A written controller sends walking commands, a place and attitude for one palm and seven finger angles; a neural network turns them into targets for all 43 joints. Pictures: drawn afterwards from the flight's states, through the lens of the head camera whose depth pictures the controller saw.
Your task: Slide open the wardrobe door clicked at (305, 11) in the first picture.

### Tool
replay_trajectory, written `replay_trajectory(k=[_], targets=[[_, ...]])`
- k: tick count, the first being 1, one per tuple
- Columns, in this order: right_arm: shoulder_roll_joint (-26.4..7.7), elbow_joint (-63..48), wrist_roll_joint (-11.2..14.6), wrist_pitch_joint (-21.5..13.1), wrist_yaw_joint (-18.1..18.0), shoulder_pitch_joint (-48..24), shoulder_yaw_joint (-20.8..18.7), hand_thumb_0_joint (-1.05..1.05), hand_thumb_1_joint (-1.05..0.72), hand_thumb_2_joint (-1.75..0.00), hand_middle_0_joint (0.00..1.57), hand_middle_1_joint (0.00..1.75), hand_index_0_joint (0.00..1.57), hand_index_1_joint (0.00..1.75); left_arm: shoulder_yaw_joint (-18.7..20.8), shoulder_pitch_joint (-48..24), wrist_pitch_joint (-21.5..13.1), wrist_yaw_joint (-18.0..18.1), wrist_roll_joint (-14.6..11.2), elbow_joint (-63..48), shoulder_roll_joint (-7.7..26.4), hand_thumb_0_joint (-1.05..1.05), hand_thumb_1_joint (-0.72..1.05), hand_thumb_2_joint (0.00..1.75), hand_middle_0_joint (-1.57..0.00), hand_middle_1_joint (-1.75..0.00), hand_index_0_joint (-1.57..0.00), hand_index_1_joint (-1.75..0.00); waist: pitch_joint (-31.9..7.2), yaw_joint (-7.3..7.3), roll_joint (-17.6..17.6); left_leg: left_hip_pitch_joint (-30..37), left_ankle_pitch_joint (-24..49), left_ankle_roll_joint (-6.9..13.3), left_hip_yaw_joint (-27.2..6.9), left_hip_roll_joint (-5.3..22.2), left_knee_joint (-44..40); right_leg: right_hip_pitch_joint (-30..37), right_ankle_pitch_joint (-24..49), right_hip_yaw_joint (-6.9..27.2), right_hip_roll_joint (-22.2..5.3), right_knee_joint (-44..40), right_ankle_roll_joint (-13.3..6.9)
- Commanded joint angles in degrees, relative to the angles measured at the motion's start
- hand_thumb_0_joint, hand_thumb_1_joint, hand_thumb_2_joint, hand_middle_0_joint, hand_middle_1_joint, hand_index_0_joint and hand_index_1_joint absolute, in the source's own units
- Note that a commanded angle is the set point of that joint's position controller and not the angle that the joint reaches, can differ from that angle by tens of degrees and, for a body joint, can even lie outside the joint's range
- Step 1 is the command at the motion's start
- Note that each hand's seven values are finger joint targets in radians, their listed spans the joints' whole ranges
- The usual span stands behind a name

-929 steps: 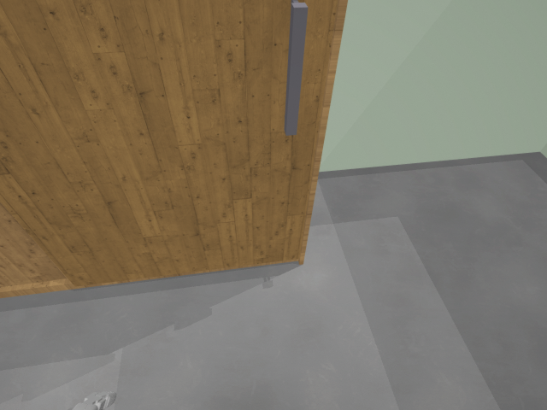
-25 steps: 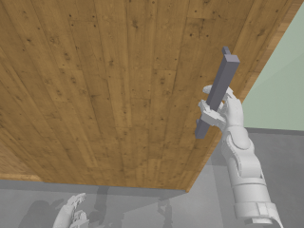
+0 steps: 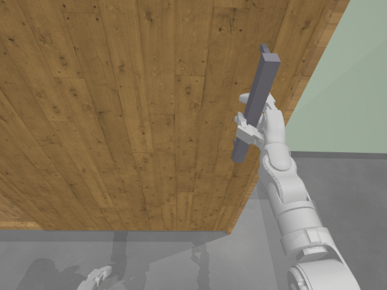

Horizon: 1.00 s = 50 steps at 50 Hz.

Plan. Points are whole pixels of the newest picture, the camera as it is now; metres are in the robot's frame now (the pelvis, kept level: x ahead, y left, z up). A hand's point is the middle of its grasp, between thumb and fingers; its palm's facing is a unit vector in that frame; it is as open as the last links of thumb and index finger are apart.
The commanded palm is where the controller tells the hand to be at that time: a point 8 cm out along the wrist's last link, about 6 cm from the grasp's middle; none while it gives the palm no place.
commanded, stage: tug the door sideways, standing still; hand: right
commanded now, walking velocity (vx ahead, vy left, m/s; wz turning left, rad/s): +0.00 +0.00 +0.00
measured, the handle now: (248, 111) +0.47 -0.09 +0.13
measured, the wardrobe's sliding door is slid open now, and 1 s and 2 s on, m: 0.01 0.03 0.29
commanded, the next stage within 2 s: step sideways, sliding the door along in 0.22 s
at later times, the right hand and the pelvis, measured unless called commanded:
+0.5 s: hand (233, 128) +0.41 -0.05 +0.13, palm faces -0.07 +0.99 -0.10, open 6.3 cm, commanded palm +0.40 -0.09 +0.14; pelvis -0.01 +0.01 +0.00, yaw +2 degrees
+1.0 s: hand (226, 127) +0.41 -0.04 +0.13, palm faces +0.07 +1.00 -0.06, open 6.3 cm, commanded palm +0.39 -0.02 +0.13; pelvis -0.01 +0.09 +0.00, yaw -1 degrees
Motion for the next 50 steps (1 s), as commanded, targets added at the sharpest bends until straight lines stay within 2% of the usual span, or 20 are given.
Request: replay_trajectory(k=[1,15,16,17,18,19,22,26,28,30,31,32,33,36,40,41,42,43,44,50], targets=[[10.63,-15.37,-0.3,-6.78,5.8,-32.32,11.83,0.0,-0.9,-0.9,0.45,1.4,0.45,1.4,2.42,-2.17,-3.7,0.42,-0.32,-7.02,6.88,0.0,0.9,0.9,-0.2,-0.3,-0.2,-0.3,-20.88,5.87,3.58,-2.28,20.41,1.74,-0.96,-4.3,-1.58,17.88,25.18,4.47,-0.88,-1.49,-0.37],[12.68,-11.86,-0.1,-9.36,4.29,-38.05,12.75,0.0,-0.9,-0.9,0.45,1.4,0.45,1.4,2.33,-1.59,-5.37,-0.45,-0.33,-5.99,6.48,0.0,0.9,0.9,-0.2,-0.3,-0.2,-0.3,-20.55,6.42,3.21,-3.45,19.33,1.78,-1.33,-4.34,-1.29,16.76,21.6,3.83,-0.37,-1.41,-0.34],[10.72,-8.68,-0.22,-9.29,3.98,-39.86,11.07,0.0,-0.9,-0.9,0.45,1.4,0.45,1.4,2.3,-0.97,-5.11,-0.23,-0.22,-5.29,7.03,0.0,0.9,0.9,-0.2,-0.3,-0.2,-0.3,-19.28,6.79,4.56,-3.54,18.61,1.72,-1.44,-4.39,-1.67,15.18,20.21,3.95,-0.14,-1.54,-0.45],[-18.01,-8.19,-3.62,-11.25,2.36,-37.51,-7.95,0.0,-0.9,-0.9,0.45,1.4,0.45,1.4,2.93,-4.14,-3.18,2.77,-0.48,-5.25,10.1,0.0,0.9,0.9,-0.2,-0.3,-0.2,-0.3,-18.14,2.03,5.68,2.78,14.14,0.13,-4.43,-0.59,-3.79,9.23,16.63,3.71,-3.74,-3.26,-3.11],[-8.14,-8.93,-3.02,-11.97,3.48,-35.35,-0.29,0.0,-0.9,-0.9,0.45,1.4,0.45,1.4,2.02,-5.19,-2.09,3.56,-0.69,-5.96,7.51,0.0,0.9,0.9,-0.2,-0.3,-0.2,-0.3,-16.81,3.05,6.42,5.6,14.89,-0.22,-4.44,0.16,-4.43,9.07,14.24,2.58,-3.16,-4.29,-3.3],[-5.24,-9.52,-2.51,-12.54,4.45,-34.79,1.78,0.0,-0.9,-0.9,0.45,1.4,0.45,1.4,1.63,-6.41,-1.89,4.23,-0.8,-6.87,6.68,0.0,0.9,0.9,-0.2,-0.3,-0.2,-0.3,-16.64,3.14,5.61,5.87,14.44,-0.25,-4.02,0.35,-4.09,9.98,14.11,2.53,-4.37,-4.39,-3.34],[-6.24,-9.4,-1.74,-13.23,5.07,-33.99,1.15,0.0,-0.9,-0.9,0.45,1.4,0.45,1.4,2.09,-7.46,-1.29,5.76,-0.87,-7.53,6.65,0.0,0.9,0.9,-0.2,-0.3,-0.2,-0.3,-16.31,3.43,0.04,2.06,8.57,0.05,-3.23,-1.07,2.37,12.8,11.97,7.12,-9.75,-5.76,-5.36],[-7.5,-11.46,-0.75,-12.62,5.55,-34.93,0.48,0.0,-0.9,-0.9,0.45,1.4,0.45,1.4,2.89,-8.11,-0.78,6.59,-0.25,-7.99,7.27,0.0,0.9,0.9,-0.2,-0.3,-0.2,-0.3,-13.6,3.05,-5.97,-7.1,-7.26,1.18,-4.81,-3.26,12.66,17.35,12.98,19.9,-19.17,-7.16,-11.35],[-8.53,-12.42,-0.53,-12.11,5.57,-33.14,-0.91,0.0,-0.9,-0.9,0.45,1.4,0.45,1.4,3.03,-8.2,-0.46,6.46,-0.26,-7.76,7.31,0.0,0.9,0.9,-0.2,-0.3,-0.2,-0.3,-12.96,2.26,-4.14,-4.99,-7.49,1.88,-5.84,-3.15,8.96,17.64,19.48,17.69,-19.91,-3.13,-11.05],[-6.6,-15.16,-0.89,-12.23,6.19,-33.46,1.13,0.0,-0.9,-0.9,0.45,1.4,0.45,1.4,2.83,-9.07,-0.74,6.3,-0.66,-8.45,6.65,0.0,0.9,0.9,-0.2,-0.3,-0.2,-0.3,-14.85,1.94,0.1,8.5,7.25,2.77,-6.89,-1.86,-1.33,9.72,22.05,7.81,-14.86,5.64,-7.28],[-6.83,-15.42,-1.84,-11.84,6.25,-33.23,1.67,0.0,-0.9,-0.9,0.45,1.4,0.45,1.4,2.85,-9.44,-1.06,6.36,-0.97,-8.6,6.21,0.0,0.9,0.9,-0.2,-0.3,-0.2,-0.3,-15.35,2.18,7.59,13.94,14.13,4.7,-11.04,2.63,-6.68,3.6,14.91,0.28,-8.81,12.47,-3.64],[-8.56,-14.28,-2.25,-11.61,5.96,-32.55,0.22,0.0,-0.9,-0.9,0.45,1.4,0.45,1.4,2.94,-10.05,-1.09,6.35,-1.29,-8.79,5.22,0.0,0.9,0.9,-0.2,-0.3,-0.2,-0.3,-13.13,1.29,20.02,17.99,21.95,8.73,-22.12,9.81,-10.77,-6.29,-1.85,-2.88,-2.39,21.8,-0.26],[-8.45,-13.59,-2.26,-11.53,5.84,-31.94,-0.3,0.0,-0.9,-0.9,0.45,1.4,0.45,1.4,3.23,-12.11,-1.67,6.27,-1.43,-8.83,5.53,0.0,0.9,0.9,-0.2,-0.3,-0.2,-0.3,-8.95,-0.37,21.84,19.02,35.4,11.33,-28.1,13.76,-11.46,-12.94,-12.75,-0.6,-0.24,30.7,0.17],[-1.55,-20.29,-3.47,-13.72,6.49,-35.4,5.77,0.0,-0.9,-0.9,0.45,1.4,0.45,1.4,2.69,-11.38,-3.09,5.94,-0.17,-7.62,3.72,0.0,0.9,0.9,-0.2,-0.3,-0.2,-0.3,-11.31,0.72,10.14,25.34,50.59,12.28,-18.93,12.73,-3.43,-12.43,-12.12,0.34,-2.09,25.11,0.15],[0.44,-24.92,-3.49,-16.03,6.56,-34.33,8.05,0.0,-0.9,-0.9,0.45,1.4,0.45,1.4,3.04,-10.03,-2.57,6.27,0.48,-8.09,3.84,0.0,0.9,0.9,-0.2,-0.3,-0.2,-0.3,-17.75,2.03,10.38,17.21,47.45,6.52,-10.62,6.59,3.89,8.79,6.82,-4.95,-3.72,-1.78,-0.32],[1.51,-26.42,-2.95,-16.49,6.66,-34.79,9.95,0.0,-0.9,-0.9,0.45,1.4,0.45,1.4,3.74,-9.19,-2.46,6.15,0.07,-7.86,5.12,0.0,0.9,0.9,-0.2,-0.3,-0.2,-0.3,-20.14,4.16,7.56,5.36,38.41,3.09,-7.37,4.65,13.57,24.47,20.21,0.55,-9.8,-9.69,-2.75],[4.07,-28.45,-1.71,-16.77,7.08,-34.15,11.8,0.0,-0.9,-0.9,0.45,1.4,0.45,1.4,4.94,-8.85,-2.57,5.11,0.07,-9.1,7.76,0.0,0.9,0.9,-0.2,-0.3,-0.2,-0.3,-23.66,4.27,-6.87,-14.19,6.94,-1.6,-6.32,-2.37,31.05,39.97,49.55,21.02,-26.85,-7.8,-11.61],[4.24,-29.46,-1.2,-16.88,7.56,-35.58,11.56,0.0,-0.9,-0.9,0.45,1.4,0.45,1.4,4.76,-11.41,-2.5,2.81,-0.06,-9.64,7.03,0.0,0.9,0.9,-0.2,-0.3,-0.2,-0.3,-25.34,2.69,-4.46,-18.25,-11.57,0.13,-13.96,-2.49,43.75,42.27,53.76,26.23,-34.08,-5.58,-15.52],[1.57,-30.79,-2.22,-16.67,7.49,-37.29,9.97,0.0,-0.9,-0.9,0.45,1.4,0.45,1.4,5.28,-11.86,-2.52,2.24,-0.39,-8.92,6.81,0.0,0.9,0.9,-0.2,-0.3,-0.2,-0.3,-20.32,3.31,1.15,-25.46,-11.11,1.66,-13.94,-0.7,45.29,42.29,52.77,24.15,-33.56,-4.72,-15.4],[4.52,-32.4,-3.26,-14.23,8.65,-34.07,13.19,0.0,-0.9,-0.9,0.45,1.4,0.45,1.4,5.68,-10.99,-2.95,1.65,-0.91,-9.85,7.55,0.0,0.9,0.9,-0.2,-0.3,-0.2,-0.3,-16.1,2.95,-7.72,-16.97,-1.3,-0.74,-6.0,1.39,28.37,28.98,38.03,4.39,-23.13,-6.94,-8.32]])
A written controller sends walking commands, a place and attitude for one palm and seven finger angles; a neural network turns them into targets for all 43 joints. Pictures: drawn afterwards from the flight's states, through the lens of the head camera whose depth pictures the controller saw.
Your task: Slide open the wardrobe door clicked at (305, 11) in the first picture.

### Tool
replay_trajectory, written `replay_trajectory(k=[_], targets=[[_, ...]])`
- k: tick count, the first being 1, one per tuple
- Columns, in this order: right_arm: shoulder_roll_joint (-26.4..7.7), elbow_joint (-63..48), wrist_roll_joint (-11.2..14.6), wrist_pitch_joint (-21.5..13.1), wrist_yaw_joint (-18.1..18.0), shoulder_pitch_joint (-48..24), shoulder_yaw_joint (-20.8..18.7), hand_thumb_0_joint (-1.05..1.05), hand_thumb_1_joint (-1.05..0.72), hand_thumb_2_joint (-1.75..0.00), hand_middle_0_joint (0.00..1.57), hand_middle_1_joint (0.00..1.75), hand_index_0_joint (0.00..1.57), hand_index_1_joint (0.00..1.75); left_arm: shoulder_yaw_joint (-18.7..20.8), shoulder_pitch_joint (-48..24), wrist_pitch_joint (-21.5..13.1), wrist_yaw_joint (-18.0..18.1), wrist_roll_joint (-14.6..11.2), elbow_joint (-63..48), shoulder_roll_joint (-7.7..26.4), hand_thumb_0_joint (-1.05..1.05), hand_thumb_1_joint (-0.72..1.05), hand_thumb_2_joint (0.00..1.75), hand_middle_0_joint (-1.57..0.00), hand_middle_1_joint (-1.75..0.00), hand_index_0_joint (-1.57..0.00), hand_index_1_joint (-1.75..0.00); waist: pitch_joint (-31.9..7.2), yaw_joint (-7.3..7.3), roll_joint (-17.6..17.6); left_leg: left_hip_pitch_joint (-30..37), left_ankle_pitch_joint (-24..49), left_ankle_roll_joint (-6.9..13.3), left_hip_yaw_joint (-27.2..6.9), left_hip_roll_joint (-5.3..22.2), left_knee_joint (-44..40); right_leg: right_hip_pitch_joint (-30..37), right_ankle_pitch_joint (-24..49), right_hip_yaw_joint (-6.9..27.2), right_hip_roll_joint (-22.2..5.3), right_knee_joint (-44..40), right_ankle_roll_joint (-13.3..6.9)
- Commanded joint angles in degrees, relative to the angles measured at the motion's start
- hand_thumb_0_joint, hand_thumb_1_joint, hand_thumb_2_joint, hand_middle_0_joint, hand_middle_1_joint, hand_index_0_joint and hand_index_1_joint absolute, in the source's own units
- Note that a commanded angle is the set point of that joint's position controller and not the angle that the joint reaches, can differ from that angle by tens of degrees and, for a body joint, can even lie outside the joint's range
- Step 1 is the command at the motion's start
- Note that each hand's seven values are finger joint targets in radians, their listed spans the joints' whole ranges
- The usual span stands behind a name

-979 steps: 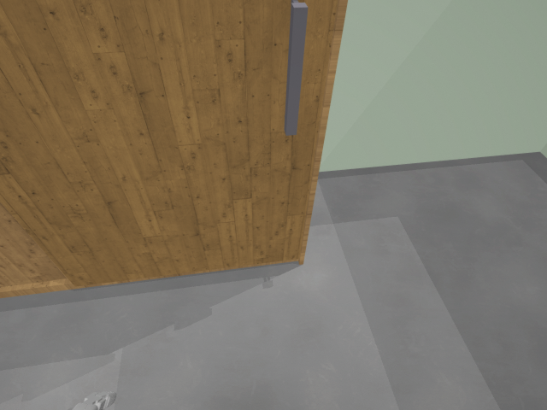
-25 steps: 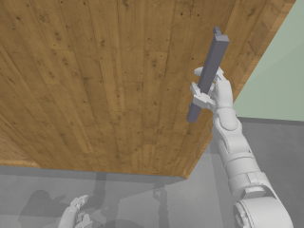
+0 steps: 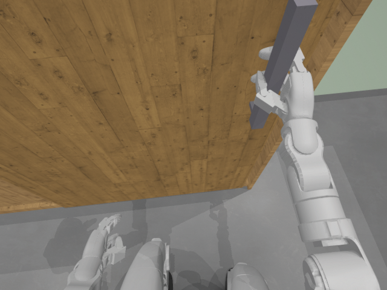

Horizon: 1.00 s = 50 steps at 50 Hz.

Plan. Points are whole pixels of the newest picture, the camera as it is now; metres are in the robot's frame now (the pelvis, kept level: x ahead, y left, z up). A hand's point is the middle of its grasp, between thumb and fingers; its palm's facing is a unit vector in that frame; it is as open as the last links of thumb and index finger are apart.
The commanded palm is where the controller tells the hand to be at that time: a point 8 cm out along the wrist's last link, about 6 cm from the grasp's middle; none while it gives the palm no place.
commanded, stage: step sideways, sliding the door along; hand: right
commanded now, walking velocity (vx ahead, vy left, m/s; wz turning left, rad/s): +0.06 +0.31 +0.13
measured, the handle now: (269, 71) +0.47 -0.15 +0.13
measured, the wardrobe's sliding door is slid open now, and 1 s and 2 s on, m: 0.03 0.29 0.44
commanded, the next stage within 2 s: stop walking and hold the door there in 1.62 s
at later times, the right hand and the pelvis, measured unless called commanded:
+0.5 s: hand (213, 95) +0.42 -0.04 +0.13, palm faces +0.28 +0.96 -0.05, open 6.5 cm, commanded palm +0.39 -0.02 +0.13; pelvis +0.05 +0.15 +0.00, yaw -2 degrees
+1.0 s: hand (114, 108) +0.40 +0.13 +0.13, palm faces +0.13 +0.99 +0.00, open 6.8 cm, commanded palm +0.37 +0.15 +0.12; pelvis +0.06 +0.26 +0.00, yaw +1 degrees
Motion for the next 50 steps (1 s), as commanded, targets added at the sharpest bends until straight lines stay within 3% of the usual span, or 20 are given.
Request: replay_trajectory(k=[1,8,10,12,13,15,18,19,20,21,32,34,36,38,41,43,44,45,46,50], targets=[[10.0,-23.21,-1.82,-6.34,6.23,-30.96,13.47,0.0,-0.9,-0.9,0.45,1.4,0.45,1.4,3.1,0.76,-3.47,0.65,-0.73,-8.46,9.29,0.0,0.9,0.9,-0.2,-0.3,-0.2,-0.3,-33.92,7.65,-12.48,-0.83,4.74,-1.26,2.01,2.92,-9.17,24.74,38.68,5.88,-14.29,-8.35,-10.35],[5.1,-24.47,-0.72,-6.82,5.13,-22.27,9.72,0.0,-0.9,-0.9,0.45,1.4,0.45,1.4,1.79,0.56,-5.17,0.32,-1.45,-10.84,7.58,0.0,0.9,0.9,-0.2,-0.3,-0.2,-0.3,-32.81,7.28,-18.11,15.14,9.03,-1.38,7.04,-1.48,-30.74,22.66,45.48,1.37,-12.09,-1.0,-5.23],[1.83,-26.03,-1.78,-7.13,4.37,-18.29,7.73,0.0,-0.9,-0.9,0.45,1.4,0.45,1.4,1.36,0.66,-5.57,0.32,-2.47,-10.83,6.25,0.0,0.9,0.9,-0.2,-0.3,-0.2,-0.3,-33.69,6.05,-6.58,25.72,32.94,-0.76,4.8,0.85,-43.19,16.19,33.41,-0.24,-5.68,9.62,-6.13],[-2.9,-29.03,-2.93,-7.26,3.39,-14.76,5.84,0.0,-0.9,-0.9,0.45,1.4,0.45,1.4,0.36,-1.08,-6.36,1.46,-1.62,-10.33,3.4,0.0,0.9,0.9,-0.2,-0.3,-0.2,-0.3,-32.39,6.21,9.77,35.85,77.69,4.66,-6.78,14.19,-38.98,-4.66,-11.19,-1.58,3.99,20.46,0.9],[-4.53,-31.47,-2.7,-7.41,3.14,-10.11,2.88,0.0,-0.9,-0.9,0.45,1.4,0.45,1.4,1.46,0.24,-6.49,2.24,-1.35,-10.22,4.47,0.0,0.9,0.9,-0.2,-0.3,-0.2,-0.3,-35.89,4.03,23.64,39.69,82.81,7.09,-10.48,15.16,-36.22,-8.32,-20.43,1.72,5.81,26.27,0.72],[-1.49,-37.23,-2.18,-8.27,2.57,-9.61,3.76,0.0,-0.9,-0.9,0.45,1.4,0.45,1.4,0.35,-0.77,-7.39,2.68,-1.52,-9.04,3.78,0.0,0.9,0.9,-0.2,-0.3,-0.2,-0.3,-36.3,4.93,21.86,44.43,84.33,9.42,-10.16,16.43,-33.41,-11.97,-21.41,4.21,4.7,22.02,-0.29],[0.76,-41.29,-1.48,-10.32,1.92,-9.48,5.76,0.0,-0.9,-0.9,0.45,1.4,0.45,1.4,1.06,0.12,-6.38,2.65,-1.37,-8.73,5.46,0.0,0.9,0.9,-0.2,-0.3,-0.2,-0.3,-38.48,7.85,11.31,29.76,63.9,3.48,-0.98,9.44,-23.03,13.02,19.86,2.67,-2.49,-9.6,-1.37],[2.78,-43.12,-0.56,-10.36,2.83,-8.99,7.17,0.0,-0.9,-0.9,0.45,1.4,0.45,1.4,3.39,-0.8,-6.01,2.07,-0.78,-9.99,8.63,0.0,0.9,0.9,-0.2,-0.3,-0.2,-0.3,-40.37,7.08,-1.59,9.62,24.81,-1.44,2.07,2.28,-15.76,31.34,61.84,15.82,-16.62,-9.05,-8.45],[4.83,-41.41,-1.39,-10.3,3.68,-8.64,7.88,0.0,-0.9,-0.9,0.45,1.4,0.45,1.4,3.88,0.03,-5.95,-0.5,-0.71,-11.01,9.06,0.0,0.9,0.9,-0.2,-0.3,-0.2,-0.3,-43.32,5.51,-5.91,2.95,-8.25,-0.82,-1.79,0.76,-8.24,37.79,79.25,17.08,-23.48,-6.0,-13.18],[6.18,-42.64,-2.44,-10.32,3.66,-11.57,8.82,0.0,-0.9,-0.9,0.45,1.4,0.45,1.4,3.96,-0.37,-6.36,-1.78,-0.42,-11.97,8.91,0.0,0.9,0.9,-0.2,-0.3,-0.2,-0.3,-39.22,6.11,-11.76,-1.9,-13.24,-0.73,-2.52,0.3,-5.67,38.56,79.67,15.38,-22.62,-4.56,-13.64],[3.91,-40.25,-2.78,-8.26,2.85,-0.2,8.63,0.0,-0.9,-0.9,0.45,1.4,0.45,1.4,1.61,-0.11,-9.38,-1.42,-0.81,-13.52,7.03,0.0,0.9,0.9,-0.2,-0.3,-0.2,-0.3,-28.81,6.22,-17.64,15.5,10.19,-1.79,5.2,-1.56,-32.49,23.39,50.45,-1.37,-13.83,-2.49,-4.62],[1.5,-42.04,-3.15,-9.08,2.87,1.37,7.25,0.0,-0.9,-0.9,0.45,1.4,0.45,1.4,0.85,-0.48,-9.6,-1.64,-1.62,-13.26,5.56,0.0,0.9,0.9,-0.2,-0.3,-0.2,-0.3,-30.24,5.09,-8.98,23.59,30.4,-1.9,5.05,-0.37,-42.53,18.49,38.08,-2.75,-8.39,6.64,-7.2],[-4.23,-43.76,-3.79,-9.38,1.74,4.88,4.23,0.0,-0.9,-0.9,0.45,1.4,0.45,1.4,-0.16,-2.03,-9.49,-0.4,-0.92,-12.98,3.8,0.0,0.9,0.9,-0.2,-0.3,-0.2,-0.3,-30.44,4.68,7.51,33.28,80.16,4.13,-9.26,14.33,-40.95,-2.94,-13.77,-3.29,2.69,18.69,0.81],[-3.18,-47.44,-3.42,-10.25,1.66,9.64,3.34,0.0,-0.9,-0.9,0.45,1.4,0.45,1.4,0.55,-1.52,-9.69,0.66,-0.23,-11.73,3.89,0.0,0.9,0.9,-0.2,-0.3,-0.2,-0.3,-35.12,2.52,21.59,39.29,88.33,8.91,-16.07,17.54,-36.53,-9.78,-25.15,5.36,5.73,28.75,0.06],[0.53,-52.0,-3.16,-12.53,0.66,5.49,5.87,0.0,-0.9,-0.9,0.45,1.4,0.45,1.4,-1.09,-2.8,-8.99,0.73,-0.41,-9.0,2.7,0.0,0.9,0.9,-0.2,-0.3,-0.2,-0.3,-35.44,5.35,12.53,42.37,83.52,9.15,-10.21,14.21,-33.22,-7.52,-15.53,4.33,4.31,8.41,0.23],[2.64,-52.42,-3.33,-13.6,1.7,5.49,9.12,0.0,-0.9,-0.9,0.45,1.4,0.45,1.4,0.51,-1.06,-7.1,0.66,0.01,-10.02,3.86,0.0,0.9,0.9,-0.2,-0.3,-0.2,-0.3,-38.74,6.89,12.0,31.59,65.96,5.87,-4.29,9.7,-29.66,10.0,9.44,1.14,1.65,-6.12,0.05],[4.03,-53.06,-2.6,-13.48,2.63,4.16,11.52,0.0,-0.9,-0.9,0.45,1.4,0.45,1.4,1.94,-0.65,-6.73,0.44,-0.02,-11.02,5.8,0.0,0.9,0.9,-0.2,-0.3,-0.2,-0.3,-39.56,7.61,7.52,16.91,42.24,1.96,-1.23,5.83,-24.26,24.4,36.48,7.82,-7.4,-9.68,-4.1],[6.35,-53.16,-2.22,-12.73,3.61,4.59,13.29,0.0,-0.9,-0.9,0.45,1.4,0.45,1.4,3.61,-1.93,-7.07,-0.62,-0.11,-13.08,9.08,0.0,0.9,0.9,-0.2,-0.3,-0.2,-0.3,-41.2,6.01,-8.6,2.91,-0.74,-1.08,-0.1,0.08,-11.03,32.7,66.75,21.98,-23.64,-10.29,-12.31],[7.29,-47.66,-4.25,-11.36,3.33,5.14,14.44,0.0,-0.9,-0.9,0.45,1.4,0.45,1.4,3.76,-1.01,-6.48,-2.34,-0.9,-14.48,10.29,0.0,0.9,0.9,-0.2,-0.3,-0.2,-0.3,-38.72,5.76,-7.83,-0.75,-12.01,-0.05,-3.24,0.15,-1.91,34.77,69.54,19.33,-24.18,-7.87,-14.59],[9.87,-46.47,-4.57,-9.35,3.14,2.12,15.31,0.0,-0.9,-0.9,0.45,1.4,0.45,1.4,2.92,-0.28,-7.89,-2.95,0.25,-12.97,8.98,0.0,0.9,0.9,-0.2,-0.3,-0.2,-0.3,-33.16,6.38,-9.68,-6.97,-5.46,-1.45,-3.04,2.45,2.55,30.57,55.99,11.8,-21.07,-7.77,-13.29]])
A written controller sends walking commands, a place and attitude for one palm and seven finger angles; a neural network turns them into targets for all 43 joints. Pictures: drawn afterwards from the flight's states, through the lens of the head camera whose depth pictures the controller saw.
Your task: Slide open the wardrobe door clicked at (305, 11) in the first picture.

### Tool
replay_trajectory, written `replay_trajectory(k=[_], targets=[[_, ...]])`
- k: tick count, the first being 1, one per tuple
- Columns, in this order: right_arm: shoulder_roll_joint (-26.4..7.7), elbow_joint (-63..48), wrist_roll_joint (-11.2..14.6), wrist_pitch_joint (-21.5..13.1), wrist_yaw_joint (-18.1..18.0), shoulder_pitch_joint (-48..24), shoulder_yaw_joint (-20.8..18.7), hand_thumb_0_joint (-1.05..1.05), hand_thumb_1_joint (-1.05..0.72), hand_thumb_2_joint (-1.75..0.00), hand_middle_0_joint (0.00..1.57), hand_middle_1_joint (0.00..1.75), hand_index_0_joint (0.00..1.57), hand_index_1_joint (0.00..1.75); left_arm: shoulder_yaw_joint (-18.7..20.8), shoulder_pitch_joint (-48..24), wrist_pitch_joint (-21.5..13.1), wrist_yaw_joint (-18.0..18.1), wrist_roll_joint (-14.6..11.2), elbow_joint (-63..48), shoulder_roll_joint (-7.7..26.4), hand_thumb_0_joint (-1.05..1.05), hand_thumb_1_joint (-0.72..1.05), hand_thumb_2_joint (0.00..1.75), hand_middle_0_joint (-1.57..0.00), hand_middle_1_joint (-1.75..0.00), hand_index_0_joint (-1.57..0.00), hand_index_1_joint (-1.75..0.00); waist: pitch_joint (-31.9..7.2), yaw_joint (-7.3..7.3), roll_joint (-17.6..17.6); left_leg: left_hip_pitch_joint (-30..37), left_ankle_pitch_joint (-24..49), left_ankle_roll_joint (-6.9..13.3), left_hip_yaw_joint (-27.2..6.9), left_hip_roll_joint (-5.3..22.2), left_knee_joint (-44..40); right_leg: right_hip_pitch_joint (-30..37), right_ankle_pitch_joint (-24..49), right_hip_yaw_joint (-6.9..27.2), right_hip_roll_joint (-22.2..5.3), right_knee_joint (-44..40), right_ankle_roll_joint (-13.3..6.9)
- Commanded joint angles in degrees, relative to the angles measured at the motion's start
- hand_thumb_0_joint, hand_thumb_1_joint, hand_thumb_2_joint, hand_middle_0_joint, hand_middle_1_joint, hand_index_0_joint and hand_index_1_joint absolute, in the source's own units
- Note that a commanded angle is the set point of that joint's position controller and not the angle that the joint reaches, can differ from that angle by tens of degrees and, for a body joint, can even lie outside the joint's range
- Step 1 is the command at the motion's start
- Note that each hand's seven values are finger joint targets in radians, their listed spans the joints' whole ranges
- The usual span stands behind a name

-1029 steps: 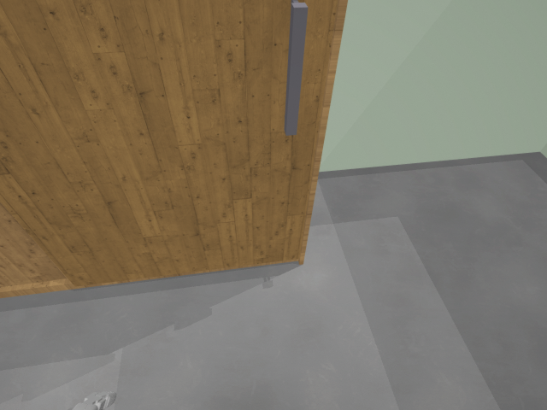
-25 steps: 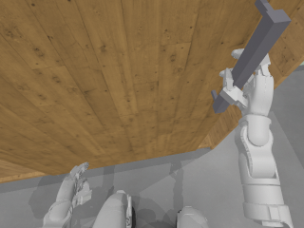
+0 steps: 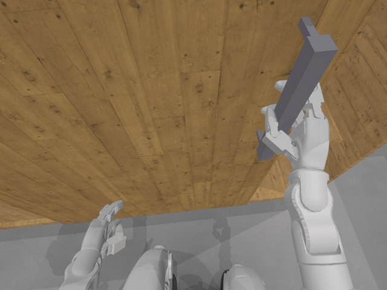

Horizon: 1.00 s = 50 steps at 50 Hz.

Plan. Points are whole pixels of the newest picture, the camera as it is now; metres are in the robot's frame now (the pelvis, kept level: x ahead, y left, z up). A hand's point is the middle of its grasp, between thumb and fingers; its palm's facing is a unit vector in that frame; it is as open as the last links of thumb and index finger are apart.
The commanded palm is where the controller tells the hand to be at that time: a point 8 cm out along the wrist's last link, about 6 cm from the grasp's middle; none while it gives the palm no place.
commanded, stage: step sideways, sliding the door along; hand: right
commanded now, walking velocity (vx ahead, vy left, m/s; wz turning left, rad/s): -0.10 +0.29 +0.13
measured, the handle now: (279, 106) +0.40 -0.16 +0.13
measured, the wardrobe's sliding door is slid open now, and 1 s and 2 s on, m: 0.29 0.44 0.44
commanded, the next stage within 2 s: stop walking and hold the door there in 0.62 s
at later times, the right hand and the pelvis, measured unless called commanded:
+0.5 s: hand (178, 141) +0.34 +0.02 +0.12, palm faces +0.12 +0.99 -0.05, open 6.4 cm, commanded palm +0.31 +0.02 +0.13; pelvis -0.04 +0.13 -0.01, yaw +3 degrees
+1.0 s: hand (182, 138) +0.34 +0.01 +0.12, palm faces +0.35 +0.89 -0.29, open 6.4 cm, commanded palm +0.30 -0.03 +0.11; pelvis -0.06 +0.25 -0.01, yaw +7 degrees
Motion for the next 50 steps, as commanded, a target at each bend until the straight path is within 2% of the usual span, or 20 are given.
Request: replay_trajectory(k=[1,12,14,15,16,17,18,21,23,24,25,29,36,37,39,41,43,44,45,50], targets=[[5.56,-20.93,-1.31,-7.42,5.77,-22.9,15.05,0.0,-0.9,-0.9,0.45,1.4,0.45,1.4,2.69,-1.44,-3.88,-0.15,-0.29,-9.21,8.6,0.0,0.9,0.9,-0.2,-0.3,-0.2,-0.3,-32.21,6.08,-8.95,-9.57,0.67,-0.8,-2.99,4.48,7.04,29.06,52.98,10.81,-21.41,-7.6,-9.74],[2.21,-11.48,0.02,-4.79,5.32,-23.19,10.81,0.0,-0.9,-0.9,0.45,1.4,0.45,1.4,1.15,0.89,-3.5,1.8,-1.04,-8.52,6.49,0.0,0.9,0.9,-0.2,-0.3,-0.2,-0.3,-29.69,6.73,-16.66,15.25,13.79,-1.51,4.76,-0.79,-30.7,16.36,36.19,1.58,-14.03,-4.1,-3.01],[1.02,-12.28,-0.73,-5.03,5.27,-24.98,11.47,0.0,-0.9,-0.9,0.45,1.4,0.45,1.4,0.2,-0.34,-3.67,1.98,-2.32,-8.36,4.29,0.0,0.9,0.9,-0.2,-0.3,-0.2,-0.3,-30.63,5.67,-3.72,21.1,34.08,-0.65,1.88,4.03,-41.69,10.47,18.11,-0.67,-6.64,5.65,-1.68],[-1.61,-12.15,-1.18,-5.57,4.84,-26.29,10.53,0.0,-0.9,-0.9,0.45,1.4,0.45,1.4,-0.62,-2.43,-3.48,2.63,-2.12,-8.28,2.17,0.0,0.9,0.9,-0.2,-0.3,-0.2,-0.3,-29.63,5.45,10.97,23.87,55.23,3.09,-6.88,13.53,-41.69,-1.45,-9.59,-1.8,-0.59,14.76,-0.6],[-2.7,-12.62,-1.1,-5.43,3.64,-25.64,9.99,0.0,-0.9,-0.9,0.45,1.4,0.45,1.4,-1.36,-3.3,-3.84,3.41,-1.05,-7.12,1.96,0.0,0.9,0.9,-0.2,-0.3,-0.2,-0.3,-29.72,4.66,10.04,24.0,66.69,6.45,-10.14,18.2,-38.72,-6.8,-20.0,0.39,2.8,20.43,2.01],[-2.36,-14.22,-0.22,-5.44,3.89,-23.04,9.52,0.0,-0.9,-0.9,0.45,1.4,0.45,1.4,0.34,-1.81,-3.74,4.09,-0.74,-6.95,3.2,0.0,0.9,0.9,-0.2,-0.3,-0.2,-0.3,-33.75,3.2,24.85,29.1,72.37,9.24,-13.13,18.14,-35.31,-9.25,-22.46,3.45,4.94,27.22,2.48],[-1.71,-15.19,-0.04,-6.02,3.95,-24.7,9.2,0.0,-0.9,-0.9,0.45,1.4,0.45,1.4,1.06,-2.31,-3.93,4.7,-0.62,-5.92,4.17,0.0,0.9,0.9,-0.2,-0.3,-0.2,-0.3,-34.47,3.98,27.24,33.98,78.68,11.49,-12.98,17.96,-32.04,-11.84,-22.61,4.66,4.75,29.53,1.96],[-3.71,-13.13,-0.01,-7.37,3.03,-29.13,4.93,0.0,-0.9,-0.9,0.45,1.4,0.45,1.4,-0.36,-1.74,-1.69,5.04,-0.37,-3.47,3.58,0.0,0.9,0.9,-0.2,-0.3,-0.2,-0.3,-33.77,6.26,15.77,33.4,71.84,9.58,-4.88,13.95,-26.67,-6.42,-11.72,0.82,3.46,6.95,2.04],[-3.97,-11.99,0.45,-8.1,4.2,-29.75,4.9,0.0,-0.9,-0.9,0.45,1.4,0.45,1.4,1.04,0.21,-0.13,5.47,0.1,-3.94,4.91,0.0,0.9,0.9,-0.2,-0.3,-0.2,-0.3,-36.45,7.68,10.21,16.61,51.68,4.93,-1.98,10.15,-18.8,16.05,14.95,1.12,-1.51,-9.43,0.42],[-0.74,-12.89,1.78,-7.89,5.31,-30.13,7.62,0.0,-0.9,-0.9,0.45,1.4,0.45,1.4,2.68,0.14,-0.36,5.1,0.38,-5.23,8.66,0.0,0.9,0.9,-0.2,-0.3,-0.2,-0.3,-38.07,7.5,-5.28,-2.45,16.76,-0.09,0.55,3.56,-7.72,30.36,45.82,20.9,-19.56,-10.56,-7.19],[2.89,-11.32,1.29,-7.73,6.18,-31.76,10.5,0.0,-0.9,-0.9,0.45,1.4,0.45,1.4,2.41,-1.31,-0.46,3.29,-0.04,-6.02,8.29,0.0,0.9,0.9,-0.2,-0.3,-0.2,-0.3,-40.55,5.95,-6.53,-4.21,-3.57,0.08,-5.21,2.28,2.86,30.65,53.42,28.56,-28.54,-9.88,-12.56],[4.45,-7.33,1.09,-5.73,6.69,-38.28,12.69,0.0,-0.9,-0.9,0.45,1.4,0.45,1.4,2.06,-1.47,-0.7,1.43,-0.97,-4.22,8.56,0.0,0.9,0.9,-0.2,-0.3,-0.2,-0.3,-30.3,6.34,-9.54,-10.98,5.16,-0.53,-5.77,6.27,10.27,22.81,33.36,17.13,-23.13,-11.03,-11.34],[0.97,-0.96,1.65,-2.99,6.12,-40.43,8.69,0.0,-0.9,-0.9,0.45,1.4,0.45,1.4,2.1,2.07,-0.61,2.83,-1.43,-4.99,9.01,0.0,0.9,0.9,-0.2,-0.3,-0.2,-0.3,-29.69,7.06,-17.38,3.27,8.4,-1.65,4.36,3.61,-8.84,15.71,22.39,3.07,-15.21,-13.13,-6.12],[-31.55,20.48,0.06,-2.22,2.53,-25.35,-24.28,0.0,-0.9,-0.9,0.45,1.4,0.45,1.4,2.89,5.97,0.97,3.8,-0.91,-0.49,12.0,0.0,0.9,0.9,-0.2,-0.3,-0.2,-0.3,-30.95,4.91,-19.49,4.27,6.2,-2.37,6.64,1.41,-10.64,14.71,27.34,1.2,-13.88,-12.25,-5.97],[-20.34,12.79,0.8,-3.85,4.5,-29.97,-13.01,0.0,-0.9,-0.9,0.45,1.4,0.45,1.4,1.68,4.22,0.5,3.25,-0.93,-2.95,10.29,0.0,0.9,0.9,-0.2,-0.3,-0.2,-0.3,-30.65,4.84,-21.46,10.24,8.02,-1.9,8.14,0.16,-24.78,12.48,26.01,-0.96,-11.86,-5.09,-3.86],[-24.94,16.14,-0.19,-4.74,4.33,-28.23,-16.3,0.0,-0.9,-0.9,0.45,1.4,0.45,1.4,1.26,5.42,-0.83,3.57,-1.7,-2.31,9.8,0.0,0.9,0.9,-0.2,-0.3,-0.2,-0.3,-30.35,5.18,-14.12,17.43,20.16,-1.47,6.3,1.04,-39.48,9.87,15.57,-3.38,-5.71,2.63,-0.77],[-34.66,20.03,-1.27,-5.27,3.21,-25.36,-23.04,0.0,-0.9,-0.9,0.45,1.4,0.45,1.4,0.05,3.43,-0.6,4.47,-1.47,-2.74,7.02,0.0,0.9,0.9,-0.2,-0.3,-0.2,-0.3,-30.85,4.92,9.19,32.09,51.98,5.95,-14.15,19.05,-38.97,-13.01,-14.82,-2.98,3.01,18.51,2.12],[-37.6,26.16,-1.22,-4.47,2.82,-21.56,-27.4,0.0,-0.9,-0.9,0.45,1.4,0.45,1.4,-0.39,1.7,-0.95,5.25,-1.29,-1.76,7.24,0.0,0.9,0.9,-0.2,-0.3,-0.2,-0.3,-29.5,3.0,7.46,30.14,59.45,7.96,-15.83,22.14,-38.16,-15.85,-17.11,1.86,3.62,25.34,1.48],[-40.35,26.0,-0.66,-4.19,2.59,-21.82,-30.54,0.0,-0.9,-0.9,0.45,1.4,0.45,1.4,0.35,3.61,-0.61,5.73,-1.62,-1.05,9.18,0.0,0.9,0.9,-0.2,-0.3,-0.2,-0.3,-32.76,3.13,20.4,34.21,63.89,8.18,-17.01,20.98,-35.45,-18.72,-17.74,4.88,4.58,29.53,1.78],[-33.7,29.88,-0.35,-4.44,2.02,-23.5,-27.96,0.0,-0.9,-0.9,0.45,1.4,0.45,1.4,0.79,2.1,-0.6,6.92,-1.68,-0.02,10.53,0.0,0.9,0.9,-0.2,-0.3,-0.2,-0.3,-29.63,4.57,21.03,27.68,63.41,7.19,-8.32,20.01,-33.21,-9.72,-10.73,4.27,4.95,14.9,1.32]])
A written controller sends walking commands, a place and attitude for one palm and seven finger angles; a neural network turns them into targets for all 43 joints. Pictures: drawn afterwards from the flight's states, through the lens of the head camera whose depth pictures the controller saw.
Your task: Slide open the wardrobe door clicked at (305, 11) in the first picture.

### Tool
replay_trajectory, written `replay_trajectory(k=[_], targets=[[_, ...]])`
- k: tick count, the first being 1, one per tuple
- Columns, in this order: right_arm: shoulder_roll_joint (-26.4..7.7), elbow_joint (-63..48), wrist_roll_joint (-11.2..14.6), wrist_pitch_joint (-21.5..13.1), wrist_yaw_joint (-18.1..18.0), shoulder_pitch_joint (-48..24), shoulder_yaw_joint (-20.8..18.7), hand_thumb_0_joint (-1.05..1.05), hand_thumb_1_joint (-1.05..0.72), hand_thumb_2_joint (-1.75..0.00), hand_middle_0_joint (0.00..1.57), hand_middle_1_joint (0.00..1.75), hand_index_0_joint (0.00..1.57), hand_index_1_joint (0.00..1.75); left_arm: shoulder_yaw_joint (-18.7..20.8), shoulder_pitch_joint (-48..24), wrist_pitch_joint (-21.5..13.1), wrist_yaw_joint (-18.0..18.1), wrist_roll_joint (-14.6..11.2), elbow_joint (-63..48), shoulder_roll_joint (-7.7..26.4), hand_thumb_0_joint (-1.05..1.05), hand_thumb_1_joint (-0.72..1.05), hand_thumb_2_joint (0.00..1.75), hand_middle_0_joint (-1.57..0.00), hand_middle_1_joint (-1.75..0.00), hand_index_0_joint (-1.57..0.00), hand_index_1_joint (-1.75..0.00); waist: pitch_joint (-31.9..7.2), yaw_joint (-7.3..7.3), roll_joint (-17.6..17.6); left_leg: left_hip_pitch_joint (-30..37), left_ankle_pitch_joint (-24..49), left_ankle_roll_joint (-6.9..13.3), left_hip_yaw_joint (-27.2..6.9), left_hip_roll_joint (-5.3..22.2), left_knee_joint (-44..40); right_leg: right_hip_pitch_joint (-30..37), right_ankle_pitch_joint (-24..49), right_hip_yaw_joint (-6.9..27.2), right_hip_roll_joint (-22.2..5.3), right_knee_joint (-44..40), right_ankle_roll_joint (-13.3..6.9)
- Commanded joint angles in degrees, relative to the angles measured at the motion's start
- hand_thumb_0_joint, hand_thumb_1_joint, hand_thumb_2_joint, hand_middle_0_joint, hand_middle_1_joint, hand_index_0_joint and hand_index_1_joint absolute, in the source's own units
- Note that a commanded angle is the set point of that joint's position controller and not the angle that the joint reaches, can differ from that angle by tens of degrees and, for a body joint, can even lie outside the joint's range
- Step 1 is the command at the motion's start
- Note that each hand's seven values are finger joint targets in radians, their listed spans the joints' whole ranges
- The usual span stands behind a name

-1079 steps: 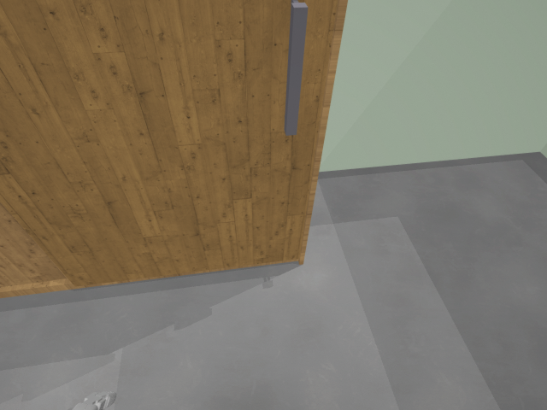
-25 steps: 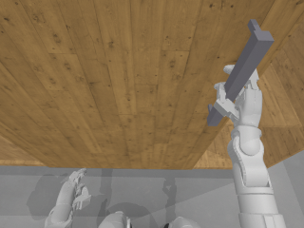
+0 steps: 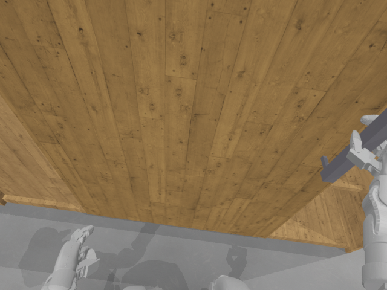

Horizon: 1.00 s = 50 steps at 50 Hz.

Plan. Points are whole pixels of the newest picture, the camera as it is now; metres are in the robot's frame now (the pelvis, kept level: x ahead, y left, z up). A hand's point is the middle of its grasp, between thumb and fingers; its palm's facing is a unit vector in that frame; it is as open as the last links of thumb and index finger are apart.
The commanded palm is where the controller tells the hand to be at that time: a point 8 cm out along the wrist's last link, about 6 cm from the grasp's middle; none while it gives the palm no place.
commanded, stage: stop walking and hold the door there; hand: right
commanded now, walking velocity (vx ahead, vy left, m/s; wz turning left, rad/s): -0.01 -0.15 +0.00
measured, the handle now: (362, 133) +0.41 -0.31 +0.13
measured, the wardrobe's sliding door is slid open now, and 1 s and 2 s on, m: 0.44 0.44 0.44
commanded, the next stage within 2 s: loosen the grip on the handle in 1.92 s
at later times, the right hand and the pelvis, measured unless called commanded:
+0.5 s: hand (355, 148) +0.37 -0.28 +0.13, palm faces +0.42 +0.89 -0.19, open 6.0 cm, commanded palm +0.33 -0.32 +0.11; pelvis -0.04 +0.00 +0.01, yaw +5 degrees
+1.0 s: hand (356, 149) +0.37 -0.28 +0.13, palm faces +0.39 +0.89 -0.23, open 5.8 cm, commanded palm +0.33 -0.32 +0.11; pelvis -0.04 -0.01 +0.01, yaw +4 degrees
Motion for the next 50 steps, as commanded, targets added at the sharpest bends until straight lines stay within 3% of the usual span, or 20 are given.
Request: replay_trajectory(k=[1,3,4,5,6,7,8,11,13,18,21,24,32,35,39,41,43,46,48,50], targets=[[-16.01,-6.29,-1.29,-3.44,-1.38,-16.05,-4.0,0.0,-0.9,-0.9,0.45,1.4,0.45,1.4,1.49,-0.28,-2.69,1.25,-0.04,-7.24,4.28,0.0,0.9,0.9,-0.2,-0.3,-0.2,-0.3,-20.37,-0.29,22.52,13.85,47.27,10.98,-7.91,12.34,-6.03,3.27,4.19,0.76,0.71,-11.23,-0.65],[-14.83,-7.67,-1.72,-4.69,-1.6,-17.22,-2.5,0.0,-0.9,-0.9,0.45,1.4,0.45,1.4,1.84,1.14,-2.3,1.07,0.11,-7.15,4.73,0.0,0.9,0.9,-0.2,-0.3,-0.2,-0.3,-20.65,0.22,17.66,7.4,33.85,9.51,-6.48,10.43,-6.02,11.83,14.23,0.41,0.59,-21.85,-0.27],[-12.94,-8.95,-1.71,-5.38,-1.56,-17.69,-0.55,0.0,-0.9,-0.9,0.45,1.4,0.45,1.4,2.4,1.78,-2.27,1.09,0.13,-6.87,5.47,0.0,0.9,0.9,-0.2,-0.3,-0.2,-0.3,-19.72,0.72,11.99,2.5,23.48,8.15,-4.93,7.62,-4.74,17.45,21.68,-0.12,-0.63,-27.65,-0.16],[-10.91,-11.63,-1.55,-6.17,-1.31,-18.63,1.61,0.0,-0.9,-0.9,0.45,1.4,0.45,1.4,2.98,1.68,-2.53,0.94,0.25,-7.76,7.23,0.0,0.9,0.9,-0.2,-0.3,-0.2,-0.3,-18.6,0.1,2.1,-1.64,9.21,6.31,-2.22,1.87,-1.62,18.95,28.54,5.01,-6.78,-31.49,-1.84],[-9.68,-13.58,-1.28,-6.51,-1.07,-19.35,3.71,0.0,-0.9,-0.9,0.45,1.4,0.45,1.4,3.24,2.08,-2.36,0.62,-0.26,-8.91,8.26,0.0,0.9,0.9,-0.2,-0.3,-0.2,-0.3,-17.52,-0.1,-7.52,-5.62,-7.58,4.35,1.14,-3.46,3.42,19.43,34.53,13.49,-14.05,-33.92,-6.3],[-7.85,-12.57,-1.36,-6.35,-1.15,-16.31,4.83,0.0,-0.9,-0.9,0.45,1.4,0.45,1.4,2.34,3.7,-2.47,0.25,0.17,-8.83,6.27,0.0,0.9,0.9,-0.2,-0.3,-0.2,-0.3,-18.51,0.81,-12.5,-8.33,-16.97,4.53,0.42,-5.92,15.2,19.45,29.1,20.25,-16.93,-40.23,-8.18],[-12.69,-12.13,-1.99,-6.24,-1.95,-16.04,1.07,0.0,-0.9,-0.9,0.45,1.4,0.45,1.4,2.37,3.38,-2.73,0.36,0.62,-8.77,6.27,0.0,0.9,0.9,-0.2,-0.3,-0.2,-0.3,-18.28,0.31,-11.27,-8.83,-16.22,4.98,-2.25,-4.85,21.07,17.92,25.17,22.7,-18.43,-41.63,-9.44],[-18.15,-9.37,-1.77,-5.28,-2.24,-17.6,-2.75,0.0,-0.9,-0.9,0.45,1.4,0.45,1.4,2.1,4.96,-3.64,1.25,0.57,-7.37,6.44,0.0,0.9,0.9,-0.2,-0.3,-0.2,-0.3,-17.54,-0.19,-4.75,-6.23,-10.46,3.99,-0.84,-3.9,15.3,18.84,31.23,11.93,-14.33,-37.02,-10.31],[-12.65,-9.04,-1.42,-4.51,-1.38,-19.57,2.5,0.0,-0.9,-0.9,0.45,1.4,0.45,1.4,1.21,5.51,-4.41,1.3,0.51,-7.56,5.67,0.0,0.9,0.9,-0.2,-0.3,-0.2,-0.3,-17.2,0.57,-7.87,-3.09,-9.79,4.02,0.74,-4.63,9.16,18.29,27.26,8.84,-12.74,-37.81,-9.12],[-18.64,-1.46,-1.69,-3.84,-1.56,-21.28,-1.17,0.0,-0.9,-0.9,0.45,1.4,0.45,1.4,0.5,6.94,-5.12,1.97,1.24,-6.54,6.81,0.0,0.9,0.9,-0.2,-0.3,-0.2,-0.3,-17.47,0.07,-5.62,9.02,-2.17,4.93,1.88,-4.97,-8.82,12.09,11.93,6.94,-10.54,-39.35,-5.84],[-22.18,3.63,-2.1,-4.19,-1.32,-21.87,-3.31,0.0,-0.9,-0.9,0.45,1.4,0.45,1.4,0.68,7.4,-4.95,2.07,1.77,-6.03,7.15,0.0,0.9,0.9,-0.2,-0.3,-0.2,-0.3,-16.22,0.75,-1.84,7.39,0.36,7.26,-3.18,-0.73,-14.44,11.35,10.02,3.72,-6.53,-35.68,-2.56],[-21.59,7.08,-1.76,-4.57,-1.25,-25.54,-3.0,0.0,-0.9,-0.9,0.45,1.4,0.45,1.4,1.38,8.21,-4.71,1.96,0.28,-5.39,7.31,0.0,0.9,0.9,-0.2,-0.3,-0.2,-0.3,-16.88,0.75,8.36,-0.59,-5.67,7.35,-6.41,0.84,-16.43,15.44,8.6,2.33,-5.16,-30.93,-2.33],[-22.73,15.51,-2.18,-5.54,-1.34,-25.8,-3.28,0.0,-0.9,-0.9,0.45,1.4,0.45,1.4,1.13,9.23,-4.58,2.55,-0.15,-3.56,8.11,0.0,0.9,0.9,-0.2,-0.3,-0.2,-0.3,-14.37,0.37,0.71,-0.8,-4.18,5.29,-2.33,-3.51,-10.85,12.8,4.28,8.48,-9.44,-39.11,-4.39],[-20.59,17.01,-2.23,-5.82,-1.11,-26.1,-1.36,0.0,-0.9,-0.9,0.45,1.4,0.45,1.4,1.09,9.35,-4.8,2.49,-0.29,-3.65,7.77,0.0,0.9,0.9,-0.2,-0.3,-0.2,-0.3,-12.98,0.35,-0.46,-0.35,-5.13,5.51,-2.5,-3.48,-11.19,10.94,0.5,7.37,-9.01,-40.05,-4.26],[-20.04,17.33,-2.15,-6.11,-0.79,-27.65,-0.38,0.0,-0.9,-0.9,0.45,1.4,0.45,1.4,1.3,10.17,-5.06,2.36,-0.35,-3.56,8.04,0.0,0.9,0.9,-0.2,-0.3,-0.2,-0.3,-14.11,0.67,1.62,-1.45,-4.67,5.82,-3.76,-2.52,-13.52,13.43,5.55,5.2,-7.41,-36.35,-3.51],[-21.63,18.66,-2.06,-5.76,-0.68,-27.1,-1.23,0.0,-0.9,-0.9,0.45,1.4,0.45,1.4,2.01,10.37,-4.36,2.03,-0.39,-3.55,8.58,0.0,0.9,0.9,-0.2,-0.3,-0.2,-0.3,-14.09,0.63,3.31,-1.69,-6.67,6.97,-7.33,1.38,-16.54,12.96,8.61,1.95,-4.52,-30.25,-3.34],[-23.63,19.71,-2.37,-5.67,-0.79,-27.89,-2.19,0.0,-0.9,-0.9,0.45,1.4,0.45,1.4,2.42,10.46,-3.18,1.65,-0.51,-3.45,8.42,0.0,0.9,0.9,-0.2,-0.3,-0.2,-0.3,-12.35,0.32,9.72,0.2,-4.85,10.08,-16.62,10.24,-19.91,7.17,9.96,0.13,-1.26,-20.64,-2.09],[-22.29,18.54,-2.04,-5.85,-0.33,-28.07,-1.9,0.0,-0.9,-0.9,0.45,1.4,0.45,1.4,2.65,8.69,-2.72,0.93,-0.4,-3.29,8.62,0.0,0.9,0.9,-0.2,-0.3,-0.2,-0.3,-13.28,-1.15,13.6,12.89,17.25,15.32,-20.28,18.41,-16.9,-6.74,4.34,4.53,1.1,-4.1,-1.3],[-23.67,18.27,-2.47,-5.96,-0.16,-26.98,-4.27,0.0,-0.9,-0.9,0.45,1.4,0.45,1.4,2.26,9.29,-2.84,0.74,0.09,-2.76,8.34,0.0,0.9,0.9,-0.2,-0.3,-0.2,-0.3,-13.85,-0.86,15.37,15.34,27.76,13.78,-12.87,17.64,-13.12,-7.9,4.54,5.13,-0.32,-2.02,-0.95],[-22.17,16.38,-2.44,-6.24,0.47,-27.19,-3.44,0.0,-0.9,-0.9,0.45,1.4,0.45,1.4,2.19,7.95,-2.9,0.71,0.31,-3.12,7.5,0.0,0.9,0.9,-0.2,-0.3,-0.2,-0.3,-12.59,-0.91,18.22,11.62,29.59,11.59,-9.22,16.21,-11.92,-3.7,4.8,3.47,-0.51,-6.65,-0.89]])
